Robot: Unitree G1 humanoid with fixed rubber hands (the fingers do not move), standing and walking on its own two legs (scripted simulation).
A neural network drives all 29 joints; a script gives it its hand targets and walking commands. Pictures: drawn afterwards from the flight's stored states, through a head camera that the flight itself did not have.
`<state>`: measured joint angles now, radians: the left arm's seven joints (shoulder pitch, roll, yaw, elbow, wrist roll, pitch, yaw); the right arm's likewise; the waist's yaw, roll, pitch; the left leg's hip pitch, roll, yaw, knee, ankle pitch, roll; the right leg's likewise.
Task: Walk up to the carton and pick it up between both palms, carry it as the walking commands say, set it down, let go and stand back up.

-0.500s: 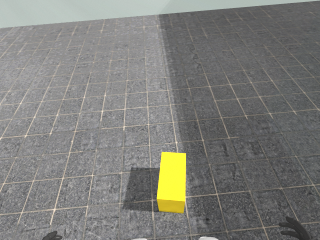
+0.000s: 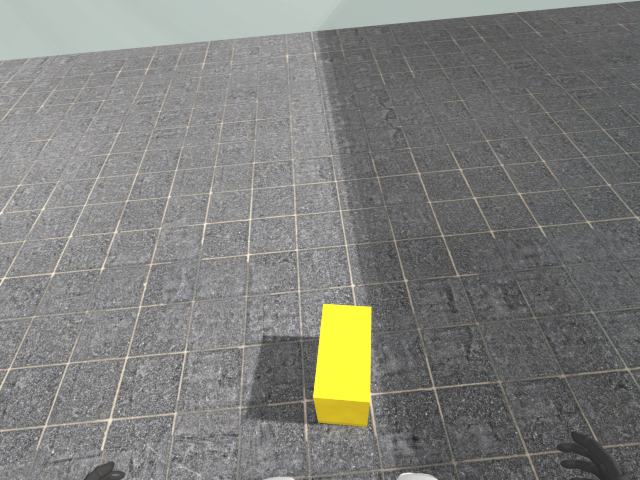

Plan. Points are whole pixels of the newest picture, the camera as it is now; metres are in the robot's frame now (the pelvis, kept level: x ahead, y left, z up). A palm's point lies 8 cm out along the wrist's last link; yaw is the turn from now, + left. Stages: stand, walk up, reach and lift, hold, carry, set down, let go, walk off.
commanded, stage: walk up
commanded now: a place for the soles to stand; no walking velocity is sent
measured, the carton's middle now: (344, 364) +0.52 -0.01 -0.64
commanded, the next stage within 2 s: reach and lift in 0.42 s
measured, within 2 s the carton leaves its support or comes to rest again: neither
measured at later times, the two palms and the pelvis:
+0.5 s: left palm out of the picture +0.09 +0.32 -0.07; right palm out of the picture +0.12 -0.32 -0.09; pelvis +0.00 +0.00 +0.00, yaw +0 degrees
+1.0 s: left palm (138, 427) +0.21 +0.29 -0.09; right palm (539, 414) +0.23 -0.27 -0.11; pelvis +0.02 -0.01 +0.00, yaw +0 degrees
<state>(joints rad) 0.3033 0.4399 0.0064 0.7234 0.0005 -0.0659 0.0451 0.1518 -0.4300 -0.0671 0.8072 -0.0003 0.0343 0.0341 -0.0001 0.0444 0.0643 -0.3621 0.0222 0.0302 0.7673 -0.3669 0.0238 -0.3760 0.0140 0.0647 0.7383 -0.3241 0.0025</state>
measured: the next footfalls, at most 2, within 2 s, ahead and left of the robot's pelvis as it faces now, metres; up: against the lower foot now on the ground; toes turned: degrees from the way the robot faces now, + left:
none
